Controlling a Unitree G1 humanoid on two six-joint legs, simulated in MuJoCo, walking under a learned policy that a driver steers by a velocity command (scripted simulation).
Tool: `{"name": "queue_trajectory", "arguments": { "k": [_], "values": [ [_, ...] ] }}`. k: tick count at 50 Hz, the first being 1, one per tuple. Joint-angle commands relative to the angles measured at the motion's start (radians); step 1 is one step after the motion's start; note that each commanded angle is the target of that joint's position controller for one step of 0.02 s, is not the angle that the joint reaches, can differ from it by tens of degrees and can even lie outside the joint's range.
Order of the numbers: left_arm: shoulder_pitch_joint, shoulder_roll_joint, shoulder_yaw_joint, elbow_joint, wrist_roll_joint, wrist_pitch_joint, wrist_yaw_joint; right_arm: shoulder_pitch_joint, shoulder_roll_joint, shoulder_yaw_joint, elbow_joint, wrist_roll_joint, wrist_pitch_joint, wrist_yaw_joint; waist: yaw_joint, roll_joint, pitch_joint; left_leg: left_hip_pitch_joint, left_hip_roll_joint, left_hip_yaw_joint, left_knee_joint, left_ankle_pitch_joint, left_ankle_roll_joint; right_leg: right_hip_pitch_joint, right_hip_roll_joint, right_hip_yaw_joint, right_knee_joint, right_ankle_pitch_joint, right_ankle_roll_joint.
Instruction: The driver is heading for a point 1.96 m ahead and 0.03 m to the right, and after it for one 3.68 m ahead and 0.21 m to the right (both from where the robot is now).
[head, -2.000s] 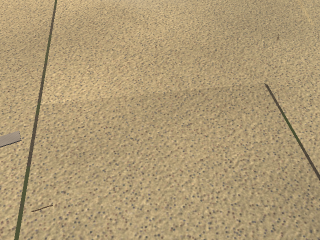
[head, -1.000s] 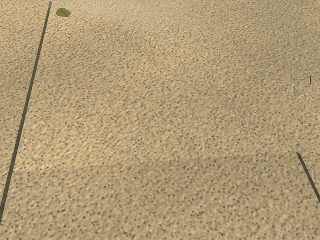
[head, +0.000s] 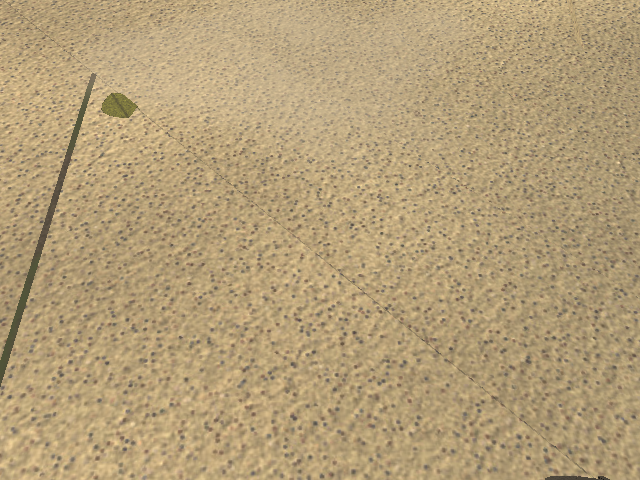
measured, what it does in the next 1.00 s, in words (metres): walks ahead: right foot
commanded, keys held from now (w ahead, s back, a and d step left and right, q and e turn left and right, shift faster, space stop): no key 1.00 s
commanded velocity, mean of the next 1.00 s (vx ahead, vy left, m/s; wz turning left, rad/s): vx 0.11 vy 0.00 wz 0.00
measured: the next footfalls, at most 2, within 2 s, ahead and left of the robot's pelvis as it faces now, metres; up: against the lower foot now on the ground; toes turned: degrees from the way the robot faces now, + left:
right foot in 0.40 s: +0.25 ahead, -0.12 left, +0.00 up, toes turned -1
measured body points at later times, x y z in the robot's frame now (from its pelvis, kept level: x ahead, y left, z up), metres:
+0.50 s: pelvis +0.16 +0.01 +0.02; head +0.17 +0.00 +0.47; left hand +0.26 +0.26 -0.11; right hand +0.23 -0.24 -0.13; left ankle +0.12 +0.10 -0.72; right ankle +0.21 -0.12 -0.72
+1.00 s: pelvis +0.17 -0.01 +0.01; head +0.18 -0.01 +0.46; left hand +0.27 +0.24 -0.13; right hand +0.19 -0.26 -0.14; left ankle +0.12 +0.10 -0.72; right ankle +0.21 -0.12 -0.72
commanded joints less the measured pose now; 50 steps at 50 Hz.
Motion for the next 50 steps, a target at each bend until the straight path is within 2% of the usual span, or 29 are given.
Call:
{"name": "queue_trajectory", "arguments": {
  "k": [1, 2, 3, 4, 5, 7, 9, 12, 14, 17, 19, 20, 21, 22, 23, 24, 26, 29, 34, 40, 50],
  "values": [
    [0.083, 0.006, -0.021, -0.060, 0.007, -0.040, -0.006, 0.422, -0.270, -0.074, 0.066, -0.014, 0.003, -0.011, -0.153, 0.278, -0.431, 0.908, 0.403, -0.736, -0.181, 0.128, 0.291, -0.632, 0.095, 0.095, 0.796, -0.139, -0.003],
    [0.015, 0.104, 0.004, -0.069, -0.016, -0.057, -0.009, 0.353, -0.204, -0.051, 0.051, -0.007, 0.002, -0.010, -0.155, 0.192, -0.325, 0.802, 0.368, -0.616, -0.178, 0.210, 0.245, -0.701, 0.036, 0.175, 0.895, -0.142, -0.015],
    [-0.053, 0.119, 0.007, -0.087, -0.027, -0.061, -0.007, 0.261, -0.161, -0.037, 0.029, -0.010, 0.002, -0.013, -0.128, 0.132, -0.220, 0.654, 0.334, -0.443, -0.168, 0.354, 0.210, -0.708, -0.013, 0.143, 0.884, -0.081, -0.021],
    [-0.087, 0.109, 0.011, -0.087, -0.017, -0.053, 0.002, 0.189, -0.127, -0.025, 0.021, -0.013, 0.000, -0.008, -0.092, 0.051, -0.145, 0.504, 0.284, -0.319, -0.189, 0.459, 0.182, -0.668, -0.057, 0.114, 0.813, -0.020, -0.014],
    [-0.089, 0.105, 0.020, -0.086, -0.006, -0.038, 0.011, 0.152, -0.099, -0.017, 0.021, -0.016, -0.003, -0.007, -0.059, 0.053, -0.113, 0.403, 0.248, -0.247, -0.216, 0.486, 0.157, -0.608, -0.087, 0.109, 0.742, 0.018, -0.014],
    [-0.045, 0.053, 0.016, -0.072, 0.001, -0.007, 0.016, 0.147, -0.086, -0.010, 0.042, -0.033, -0.004, -0.006, -0.021, 0.073, -0.104, 0.287, 0.219, -0.178, -0.257, 0.561, 0.159, -0.495, -0.091, 0.100, 0.667, 0.069, -0.008],
    [-0.053, 0.032, 0.014, -0.080, 0.008, 0.006, 0.022, 0.141, -0.105, -0.010, 0.059, -0.039, -0.006, -0.018, 0.002, 0.080, -0.100, 0.250, 0.203, -0.119, -0.271, 0.640, 0.171, -0.471, -0.088, 0.096, 0.549, 0.138, 0.005],
    [-0.137, 0.027, 0.006, -0.099, 0.014, 0.015, 0.022, 0.126, -0.131, -0.011, 0.071, -0.031, 0.007, -0.038, -0.011, 0.086, -0.117, 0.250, 0.168, -0.051, -0.271, 0.629, 0.144, -0.415, -0.081, 0.076, 0.324, 0.278, 0.016],
    [-0.185, 0.039, 0.006, -0.105, 0.010, 0.023, 0.020, 0.155, -0.144, -0.011, 0.091, -0.029, 0.018, -0.043, -0.034, 0.085, -0.124, 0.272, 0.171, -0.054, -0.275, 0.558, 0.138, -0.384, -0.068, 0.069, 0.242, 0.336, 0.020],
    [-0.233, 0.056, 0.010, -0.110, 0.010, 0.035, 0.019, 0.170, -0.134, -0.006, 0.116, -0.024, 0.034, -0.045, -0.048, 0.083, -0.091, 0.289, 0.184, -0.089, -0.265, 0.379, 0.134, -0.362, -0.061, 0.075, 0.153, 0.316, 0.012],
    [-0.224, 0.056, 0.013, -0.101, 0.019, 0.032, 0.018, 0.152, -0.120, 0.000, 0.123, -0.008, 0.043, -0.047, -0.023, 0.069, -0.074, 0.278, 0.165, -0.098, -0.216, 0.240, 0.103, -0.288, -0.047, 0.059, 0.020, 0.367, -0.010],
    [-0.217, 0.073, 0.016, -0.095, 0.029, 0.030, 0.018, 0.184, -0.102, 0.005, 0.134, -0.003, 0.045, -0.048, -0.022, 0.039, -0.070, 0.271, 0.128, -0.097, -0.183, 0.139, 0.061, -0.231, -0.058, 0.076, -0.064, 0.487, -0.026],
    [-0.204, 0.114, 0.024, -0.092, 0.034, 0.029, 0.022, 0.219, -0.080, 0.011, 0.137, -0.018, 0.044, -0.049, -0.045, -0.017, -0.089, 0.247, 0.077, -0.075, -0.129, 0.022, 0.018, -0.155, -0.119, 0.134, -0.062, 0.692, -0.044],
    [-0.233, 0.159, 0.030, -0.093, 0.025, 0.033, 0.027, 0.330, -0.071, 0.007, 0.158, -0.027, 0.043, -0.047, -0.130, -0.130, -0.105, 0.177, 0.006, -0.039, -0.120, -0.145, -0.018, -0.082, -0.165, 0.171, -0.016, 0.763, -0.098],
    [-0.253, 0.096, 0.020, -0.082, 0.015, 0.039, 0.021, 0.328, -0.047, 0.015, 0.166, -0.027, 0.051, -0.054, -0.121, -0.164, -0.112, 0.217, -0.007, -0.015, -0.138, -0.201, -0.040, -0.136, -0.156, 0.174, -0.031, 0.602, -0.115],
    [-0.278, 0.062, 0.015, -0.082, 0.009, 0.042, 0.015, 0.271, -0.070, 0.012, 0.158, -0.023, 0.063, -0.058, -0.099, -0.131, -0.066, 0.242, -0.009, -0.008, -0.146, -0.196, -0.048, -0.203, -0.120, 0.161, -0.049, 0.482, -0.093],
    [-0.293, 0.064, 0.012, -0.080, 0.018, 0.037, 0.010, 0.226, -0.093, 0.005, 0.156, -0.015, 0.084, -0.067, -0.081, -0.079, -0.044, 0.243, 0.000, -0.013, -0.134, -0.163, -0.043, -0.223, -0.085, 0.128, -0.041, 0.480, -0.062],
    [-0.274, 0.069, 0.014, -0.053, 0.013, 0.027, 0.013, 0.231, -0.090, 0.005, 0.165, -0.017, 0.090, -0.067, -0.077, -0.062, -0.071, 0.272, 0.015, -0.023, -0.125, -0.082, -0.044, -0.187, -0.073, 0.113, -0.010, 0.576, -0.066],
    [-0.281, 0.067, 0.012, -0.028, 0.010, 0.033, 0.017, 0.233, -0.083, 0.004, 0.189, -0.012, 0.093, -0.068, -0.070, -0.021, -0.084, 0.292, 0.020, -0.020, -0.106, -0.021, -0.052, -0.161, -0.066, 0.103, 0.014, 0.626, -0.078],
    [-0.297, 0.061, 0.010, -0.009, 0.009, 0.047, 0.018, 0.251, -0.074, 0.008, 0.216, -0.014, 0.099, -0.072, -0.069, -0.003, -0.053, 0.286, 0.023, -0.018, -0.112, -0.058, -0.058, -0.172, -0.052, 0.092, 0.007, 0.562, -0.074],
    [-0.306, 0.051, 0.006, 0.020, 0.011, 0.062, 0.022, 0.284, -0.062, 0.017, 0.244, -0.017, 0.093, -0.078, -0.063, -0.004, -0.004, 0.254, 0.027, -0.019, -0.143, -0.145, -0.061, -0.179, -0.034, 0.082, -0.022, 0.447, -0.058]
  ]
}}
